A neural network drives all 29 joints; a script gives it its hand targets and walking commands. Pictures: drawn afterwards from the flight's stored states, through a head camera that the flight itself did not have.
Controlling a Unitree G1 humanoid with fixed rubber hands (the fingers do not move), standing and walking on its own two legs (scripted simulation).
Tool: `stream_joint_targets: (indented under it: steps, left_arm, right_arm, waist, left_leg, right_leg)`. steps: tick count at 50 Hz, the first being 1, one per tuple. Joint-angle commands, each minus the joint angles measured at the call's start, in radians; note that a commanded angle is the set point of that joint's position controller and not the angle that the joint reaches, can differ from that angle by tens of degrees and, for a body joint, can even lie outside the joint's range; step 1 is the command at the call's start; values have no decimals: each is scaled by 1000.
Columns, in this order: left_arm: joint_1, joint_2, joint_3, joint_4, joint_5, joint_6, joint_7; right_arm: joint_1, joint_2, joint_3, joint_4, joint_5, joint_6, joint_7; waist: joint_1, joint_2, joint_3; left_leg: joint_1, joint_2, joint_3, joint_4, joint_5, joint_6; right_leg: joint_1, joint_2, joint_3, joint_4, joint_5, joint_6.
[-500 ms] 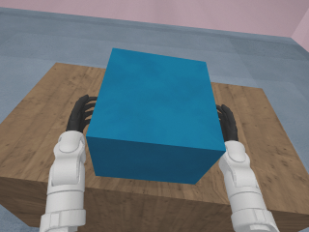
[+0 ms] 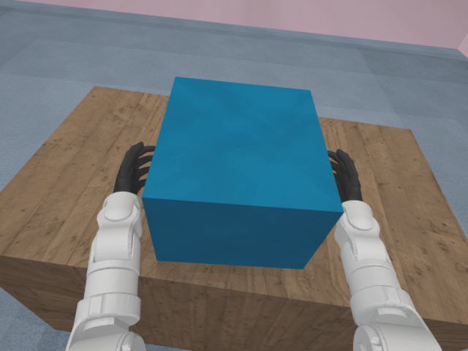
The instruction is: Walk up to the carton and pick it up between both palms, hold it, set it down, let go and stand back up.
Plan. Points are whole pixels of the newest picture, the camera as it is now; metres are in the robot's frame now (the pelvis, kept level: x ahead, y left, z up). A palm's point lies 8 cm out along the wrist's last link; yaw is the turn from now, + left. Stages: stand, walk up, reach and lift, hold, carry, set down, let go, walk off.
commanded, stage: set down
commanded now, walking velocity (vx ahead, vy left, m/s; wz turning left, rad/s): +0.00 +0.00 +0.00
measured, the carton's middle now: (237, 170) +0.45 +0.05 +0.06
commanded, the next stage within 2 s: none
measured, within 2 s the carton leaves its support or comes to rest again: rests again in 1.62 s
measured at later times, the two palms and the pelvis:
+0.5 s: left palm (145, 197) +0.35 +0.21 +0.06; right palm (348, 198) +0.41 -0.16 +0.07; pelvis +0.00 -0.02 +0.00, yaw -2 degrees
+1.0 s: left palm (142, 203) +0.36 +0.22 +0.03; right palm (332, 195) +0.44 -0.14 +0.04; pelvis +0.01 +0.00 -0.01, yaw -1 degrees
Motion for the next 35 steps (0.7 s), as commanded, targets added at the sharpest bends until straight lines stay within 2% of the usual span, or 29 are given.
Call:
stream_joint_targets:
  steps: [1,4,7,12,20,24,30,35]
  left_arm:
    - [-664,-454,-461,-175,-79,-138,-31]
    - [-683,-454,-467,-163,-77,-159,-11]
    - [-684,-452,-463,-137,-80,-180,-1]
    - [-684,-426,-409,-68,-68,-216,3]
    - [-722,-386,-289,54,-60,-291,-16]
    - [-730,-375,-241,106,-52,-327,-23]
    - [-758,-406,-248,147,-60,-376,-14]
    - [-787,-451,-298,140,-74,-413,3]
  right_arm:
    - [-714,372,312,-214,-16,-162,170]
    - [-701,363,284,-145,-22,-174,186]
    - [-697,365,272,-104,-23,-187,192]
    - [-742,382,279,-60,-23,-205,193]
    - [-820,446,318,-45,-36,-231,177]
    - [-818,461,323,-8,-53,-241,172]
    - [-809,459,291,44,-83,-267,172]
    - [-792,450,257,101,-101,-294,173]
  waist:
    - [-22,115,-555]
    - [-20,132,-561]
    - [-16,123,-576]
    - [31,79,-579]
    - [105,-34,-595]
    - [124,-49,-609]
    - [107,-28,-676]
    - [65,22,-759]
  left_leg:
    - [384,-4,58,95,443,-38]
    - [376,0,58,99,446,-40]
    - [358,0,57,105,453,-35]
    - [276,-8,72,96,431,-11]
    - [44,-21,106,52,299,41]
    - [-30,-16,114,44,253,55]
    - [-36,-5,115,74,306,42]
    - [23,3,101,117,419,11]
  right_leg:
    - [-37,27,-63,-14,246,24]
    - [-54,27,-60,-15,234,19]
    - [-50,24,-55,-12,262,23]
    - [1,10,-36,8,345,40]
    - [155,-38,19,72,519,93]
    - [181,-59,37,94,564,109]
    - [144,-46,26,107,580,97]
    - [80,-19,2,111,591,74]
